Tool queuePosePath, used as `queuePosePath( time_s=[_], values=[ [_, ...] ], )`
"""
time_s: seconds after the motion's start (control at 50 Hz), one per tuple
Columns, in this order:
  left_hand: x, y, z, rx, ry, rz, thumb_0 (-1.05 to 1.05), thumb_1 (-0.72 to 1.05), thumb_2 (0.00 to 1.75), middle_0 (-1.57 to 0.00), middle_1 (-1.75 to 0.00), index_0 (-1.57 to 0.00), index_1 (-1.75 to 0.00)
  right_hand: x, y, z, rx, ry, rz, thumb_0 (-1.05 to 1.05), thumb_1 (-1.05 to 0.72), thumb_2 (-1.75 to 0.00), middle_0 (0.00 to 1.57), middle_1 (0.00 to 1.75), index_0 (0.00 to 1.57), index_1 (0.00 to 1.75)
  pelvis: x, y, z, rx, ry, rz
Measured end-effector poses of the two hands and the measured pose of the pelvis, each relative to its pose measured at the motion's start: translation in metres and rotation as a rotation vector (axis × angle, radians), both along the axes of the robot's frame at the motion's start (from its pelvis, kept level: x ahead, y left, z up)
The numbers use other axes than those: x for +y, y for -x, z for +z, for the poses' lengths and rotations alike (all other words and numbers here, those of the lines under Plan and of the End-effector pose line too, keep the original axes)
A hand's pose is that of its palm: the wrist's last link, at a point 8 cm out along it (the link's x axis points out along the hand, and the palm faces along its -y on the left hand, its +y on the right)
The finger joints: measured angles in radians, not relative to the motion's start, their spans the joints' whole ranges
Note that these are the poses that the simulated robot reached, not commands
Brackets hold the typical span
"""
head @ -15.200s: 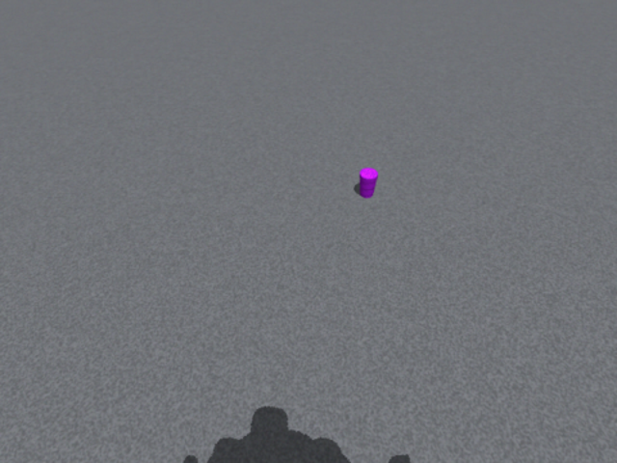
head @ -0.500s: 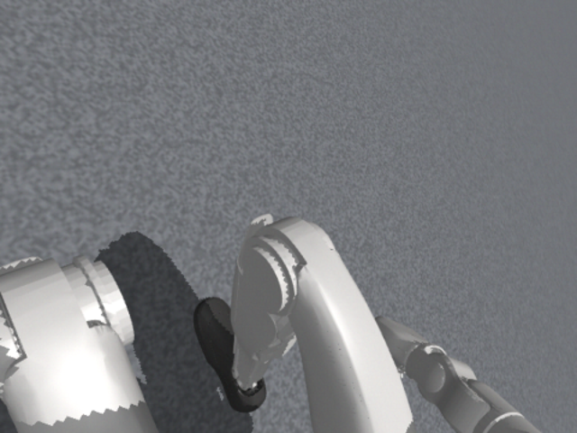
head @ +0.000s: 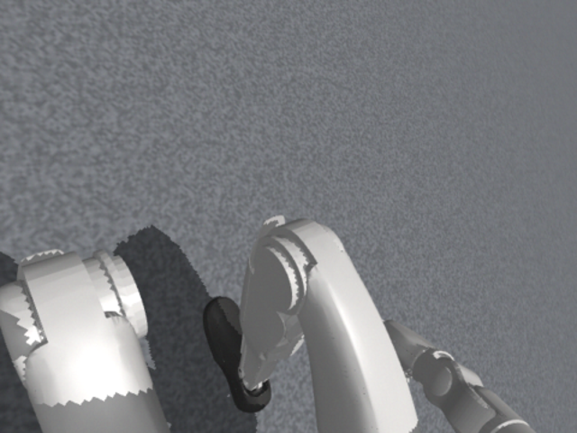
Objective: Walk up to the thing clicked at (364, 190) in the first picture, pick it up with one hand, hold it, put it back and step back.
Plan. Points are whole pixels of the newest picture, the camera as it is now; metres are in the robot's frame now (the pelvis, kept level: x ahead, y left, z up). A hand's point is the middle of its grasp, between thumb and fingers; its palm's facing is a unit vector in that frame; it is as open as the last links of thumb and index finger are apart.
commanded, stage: settle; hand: left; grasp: from the side
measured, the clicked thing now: out of the picture +0.43 +0.34 -0.21
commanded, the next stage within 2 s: lift in 1.66 s
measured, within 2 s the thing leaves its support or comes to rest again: neither
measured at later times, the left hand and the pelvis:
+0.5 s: hand out of the picture +0.40 +0.37 -0.05, palm faces +0.45 -0.89 -0.05, open 7.0 cm; pelvis +0.01 -0.01 +0.03, yaw +5 degrees
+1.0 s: hand out of the picture +0.42 +0.36 +0.02, palm faces +0.44 -0.90 -0.03, open 6.8 cm; pelvis +0.03 -0.02 +0.06, yaw +9 degrees
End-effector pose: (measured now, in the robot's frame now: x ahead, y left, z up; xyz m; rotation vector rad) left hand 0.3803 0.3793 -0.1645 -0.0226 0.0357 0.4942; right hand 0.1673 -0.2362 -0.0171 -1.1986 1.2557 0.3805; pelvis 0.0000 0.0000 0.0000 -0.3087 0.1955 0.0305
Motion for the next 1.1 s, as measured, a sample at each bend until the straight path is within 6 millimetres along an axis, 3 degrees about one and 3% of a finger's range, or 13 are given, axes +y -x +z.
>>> queuePosePath(
  time_s=[0.06,0.24,0.4,0.7,1.1],
  values=[
    [0.006,0.002,0.014,-0.017,-0.010,0.004,0.01,-0.43,0.98,-0.64,-0.99,-0.69,-1.03,-0.001,-0.002,0.000,-0.016,-0.017,-0.019,0.00,-0.91,-0.90,0.20,0.30,0.21,0.30,-0.001,0.000,0.002,0.016,-0.006,0.006],
    [0.020,0.013,0.066,-0.022,-0.046,-0.028,0.01,-0.42,0.96,-0.65,-0.99,-1.10,-1.30,0.000,-0.016,-0.002,-0.097,-0.118,-0.092,0.00,-0.91,-0.90,0.20,0.30,0.21,0.30,-0.004,-0.002,0.012,0.081,-0.031,0.026],
    [0.026,0.021,0.104,-0.016,-0.052,-0.027,0.01,-0.42,0.96,-0.65,-0.99,-1.27,-1.41,0.003,-0.021,-0.010,-0.131,-0.207,-0.188,0.00,-0.90,-0.90,0.20,0.30,0.21,0.30,-0.006,-0.006,0.021,0.148,-0.056,0.047],
    [0.022,0.025,0.149,0.039,-0.058,-0.043,0.01,-0.40,0.94,-0.64,-0.99,-1.32,-1.45,-0.008,-0.013,-0.023,-0.101,-0.283,-0.363,0.00,-0.89,-0.89,0.20,0.30,0.21,0.30,-0.013,-0.017,0.042,0.272,-0.104,0.078],
    [0.021,0.003,0.198,0.005,-0.045,-0.029,0.01,-0.41,0.95,-0.65,-0.98,-1.34,-1.46,-0.021,-0.025,-0.016,-0.122,-0.303,-0.438,0.01,-0.89,-0.90,0.20,0.30,0.20,0.30,-0.017,-0.027,0.065,0.356,-0.131,0.096]
  ],
)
